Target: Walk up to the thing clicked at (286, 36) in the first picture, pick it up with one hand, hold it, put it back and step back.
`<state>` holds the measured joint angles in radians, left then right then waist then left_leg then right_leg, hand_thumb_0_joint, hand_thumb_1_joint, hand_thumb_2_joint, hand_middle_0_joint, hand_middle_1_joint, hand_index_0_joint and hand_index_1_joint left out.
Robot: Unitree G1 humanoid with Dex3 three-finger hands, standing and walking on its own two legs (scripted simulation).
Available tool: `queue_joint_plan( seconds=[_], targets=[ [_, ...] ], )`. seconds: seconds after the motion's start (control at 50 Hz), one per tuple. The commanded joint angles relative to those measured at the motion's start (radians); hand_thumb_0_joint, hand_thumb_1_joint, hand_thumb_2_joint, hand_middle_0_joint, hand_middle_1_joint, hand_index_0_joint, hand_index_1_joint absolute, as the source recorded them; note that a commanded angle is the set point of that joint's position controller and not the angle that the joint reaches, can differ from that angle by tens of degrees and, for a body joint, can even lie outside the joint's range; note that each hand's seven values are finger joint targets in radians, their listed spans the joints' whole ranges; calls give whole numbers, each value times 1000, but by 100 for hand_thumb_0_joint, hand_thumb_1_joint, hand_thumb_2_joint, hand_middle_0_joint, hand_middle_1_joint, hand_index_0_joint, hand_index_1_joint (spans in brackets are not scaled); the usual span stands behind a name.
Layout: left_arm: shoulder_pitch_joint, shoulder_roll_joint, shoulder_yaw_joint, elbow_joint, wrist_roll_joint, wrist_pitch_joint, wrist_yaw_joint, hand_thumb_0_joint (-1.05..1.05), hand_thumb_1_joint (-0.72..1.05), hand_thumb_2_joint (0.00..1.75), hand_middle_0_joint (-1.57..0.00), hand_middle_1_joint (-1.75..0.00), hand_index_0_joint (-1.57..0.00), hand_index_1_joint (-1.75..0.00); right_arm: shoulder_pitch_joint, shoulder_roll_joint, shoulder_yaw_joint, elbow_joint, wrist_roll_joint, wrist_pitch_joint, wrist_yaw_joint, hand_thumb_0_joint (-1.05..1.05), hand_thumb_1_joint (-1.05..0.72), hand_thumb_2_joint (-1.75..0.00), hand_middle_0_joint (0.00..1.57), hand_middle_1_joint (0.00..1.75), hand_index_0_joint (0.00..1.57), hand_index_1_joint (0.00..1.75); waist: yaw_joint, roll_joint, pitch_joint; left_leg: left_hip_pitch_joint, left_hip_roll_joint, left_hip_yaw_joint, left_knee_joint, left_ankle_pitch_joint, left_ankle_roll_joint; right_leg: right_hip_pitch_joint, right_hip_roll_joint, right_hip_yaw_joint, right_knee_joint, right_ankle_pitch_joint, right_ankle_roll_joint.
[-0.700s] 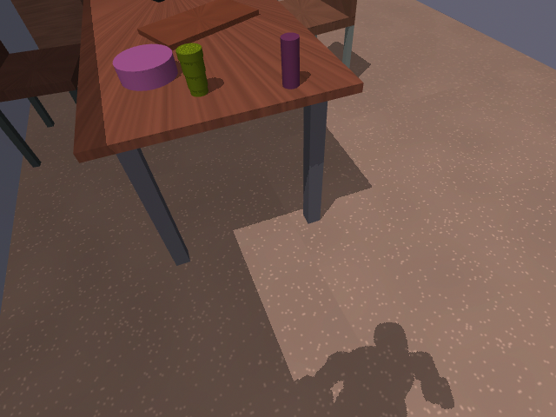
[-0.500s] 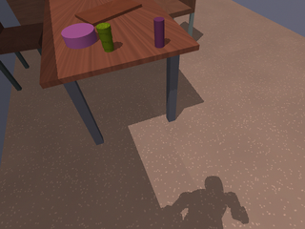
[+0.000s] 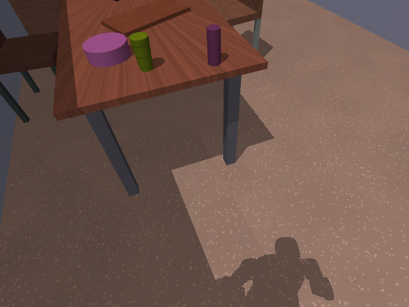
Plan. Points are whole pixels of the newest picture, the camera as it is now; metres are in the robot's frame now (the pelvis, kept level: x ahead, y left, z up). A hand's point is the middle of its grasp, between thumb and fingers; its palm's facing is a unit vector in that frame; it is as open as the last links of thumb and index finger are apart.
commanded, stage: stand
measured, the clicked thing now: (214, 46) +1.00 +0.02 +0.01
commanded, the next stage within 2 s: walk up in 0.42 s
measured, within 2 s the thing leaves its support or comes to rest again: neither
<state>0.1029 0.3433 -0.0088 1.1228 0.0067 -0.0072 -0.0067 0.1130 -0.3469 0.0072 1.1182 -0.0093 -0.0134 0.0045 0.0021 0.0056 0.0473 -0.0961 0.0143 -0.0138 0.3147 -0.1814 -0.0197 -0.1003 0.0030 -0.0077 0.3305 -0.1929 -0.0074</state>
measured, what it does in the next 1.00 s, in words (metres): steps to the left: left foot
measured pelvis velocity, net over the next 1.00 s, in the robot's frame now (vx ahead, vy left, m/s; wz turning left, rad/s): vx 0.14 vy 0.15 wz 0.05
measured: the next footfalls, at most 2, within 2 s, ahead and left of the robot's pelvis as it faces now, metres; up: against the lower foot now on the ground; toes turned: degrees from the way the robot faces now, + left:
left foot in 0.78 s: +0.20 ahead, +0.26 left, +0.00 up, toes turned +7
right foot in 1.24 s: +0.35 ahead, +0.06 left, +0.00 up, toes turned -2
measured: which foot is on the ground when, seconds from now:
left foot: down 0.00-0.46, up 0.48-0.76, down 0.78-1.00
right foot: down 0.00-0.80, up 0.82-1.00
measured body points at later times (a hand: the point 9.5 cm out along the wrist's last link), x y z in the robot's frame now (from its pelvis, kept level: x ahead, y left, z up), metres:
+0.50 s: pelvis +0.01 +0.01 +0.00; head +0.01 +0.00 +0.45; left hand +0.07 +0.31 -0.13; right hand +0.08 -0.30 -0.14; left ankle -0.01 +0.13 -0.73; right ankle -0.01 -0.11 -0.75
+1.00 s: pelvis +0.14 +0.15 -0.02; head +0.15 +0.16 +0.43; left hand +0.19 +0.48 -0.14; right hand +0.18 -0.16 -0.13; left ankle +0.16 +0.25 -0.75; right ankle +0.15 +0.01 -0.68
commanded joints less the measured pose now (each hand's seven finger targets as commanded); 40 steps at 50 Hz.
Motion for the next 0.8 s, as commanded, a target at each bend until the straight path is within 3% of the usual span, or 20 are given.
queue_joint_plan(
  seconds=[0.0,0.38,0.4,0.42,0.44,0.46,0.48,0.52,0.54,0.56,0.58,0.62,0.66,0.7,0.72,0.74,0.76,0.78],
  targets=[
    [-37,212,44,-62,1,-26,17,0,90,90,-20,-30,-20,-30,-34,-203,-40,-58,-1,-18,-16,0,-90,-90,20,30,20,30,0,-6,-60,-3,113,-79,-39,140,39,0,-128,99,-57,155,-22],
    [-22,216,43,-61,3,-27,18,0,90,90,-20,-30,-20,-30,-35,-210,-43,-55,2,-17,-16,0,-90,-90,20,30,20,30,0,-3,-78,22,115,-76,-35,149,39,11,-131,101,-60,181,-22],
    [111,337,114,-79,4,-51,17,0,90,90,-20,-30,-20,-30,-6,-297,-106,-122,-31,-6,16,0,-90,-90,20,30,20,30,34,42,-137,-83,33,-27,132,-191,85,137,-128,138,-17,-179,-76],
    [205,364,131,-57,16,-55,21,0,90,90,-20,-30,-20,-30,-44,-256,-102,-154,-40,6,30,0,-90,-90,20,30,20,30,79,-29,-76,-312,-7,21,269,-339,75,225,-230,285,-103,-408,-131],
    [219,393,153,-61,29,-63,28,0,90,90,-20,-30,-20,-30,-63,-252,-106,-175,-55,18,38,0,-90,-90,20,30,20,30,96,-67,-2,-484,11,-15,473,-353,54,228,-353,437,-182,-514,-188],
    [187,406,161,-92,30,-70,34,0,90,90,-20,-30,-20,-30,-60,-256,-110,-192,-59,25,44,0,-90,-90,20,30,20,30,86,-50,42,-547,37,-94,562,-313,55,155,-410,488,-198,-552,-223],
    [133,388,160,-125,27,-74,35,0,90,90,-20,-30,-20,-30,-39,-255,-117,-200,-56,27,53,0,-90,-90,20,30,20,30,60,-60,85,-554,63,-119,598,-275,53,84,-410,465,-213,-545,-231],
    [84,343,151,-161,27,-83,32,0,90,90,-20,-30,-20,-30,17,-254,-130,-203,-47,27,72,0,-90,-90,20,30,20,30,14,-78,108,-537,81,-141,614,-229,34,49,-353,352,-212,-403,-216],
    [78,337,150,-175,27,-87,30,0,90,90,-20,-30,-20,-30,34,-249,-134,-207,-45,27,78,0,-90,-90,20,30,20,30,6,-97,99,-526,79,-128,589,-215,21,60,-325,290,-201,-319,-205],
    [98,336,151,-184,24,-90,28,0,90,90,-20,-30,-20,-30,29,-245,-135,-218,-46,26,84,0,-90,-90,20,30,20,30,20,-100,106,-504,72,-112,582,-199,10,44,-307,243,-191,-249,-202],
    [90,347,155,-199,27,-92,27,0,90,90,-20,-30,-20,-30,32,-240,-137,-233,-45,27,89,0,-90,-90,20,30,20,30,13,-131,111,-488,94,-111,555,-192,2,30,-314,220,-180,-200,-210],
    [94,352,156,-219,25,-94,24,0,90,90,-20,-30,-20,-30,17,-240,-144,-259,-49,26,99,0,-90,-90,20,30,20,30,19,-142,110,-418,118,-77,470,-165,-6,-30,-301,150,-145,-162,-203],
    [68,367,158,-238,30,-94,22,0,90,90,-20,-30,-20,-30,39,-242,-154,-274,-45,24,107,0,-90,-90,20,30,20,30,-3,-179,97,-316,118,-38,404,-122,2,-98,-269,85,-110,-160,-177],
    [43,378,158,-254,31,-91,20,0,90,90,-20,-30,-20,-30,113,-255,-167,-266,-38,21,107,0,-90,-90,20,30,20,30,-46,-196,55,-165,100,29,357,-58,13,-178,-253,49,-31,-124,-150],
    [33,374,155,-257,26,-86,21,0,90,90,-20,-30,-20,-30,172,-254,-174,-250,-37,18,104,0,-90,-90,20,30,20,30,-81,-165,34,-59,82,70,305,-6,16,-235,-237,16,56,-112,-136],
    [63,344,146,-256,31,-79,21,0,90,90,-20,-30,-20,-30,246,-275,-190,-221,-36,14,98,0,-90,-90,20,30,20,30,-114,-55,-13,71,47,75,295,-13,20,-293,-205,-11,220,-76,-117],
    [115,291,128,-258,35,-74,20,0,90,90,-20,-30,-20,-30,385,-324,-214,-186,-39,9,86,0,-90,-90,20,30,20,30,-173,117,-91,219,37,16,278,-108,51,-356,-141,-41,527,-73,-85],
    [177,205,104,-262,20,-69,15,0,90,90,-20,-30,-20,-30,449,-379,-223,-197,-52,3,72,0,-90,-90,20,30,20,30,-191,356,-60,209,144,-216,83,-344,95,-489,10,-24,785,-393,-63]
  ],
)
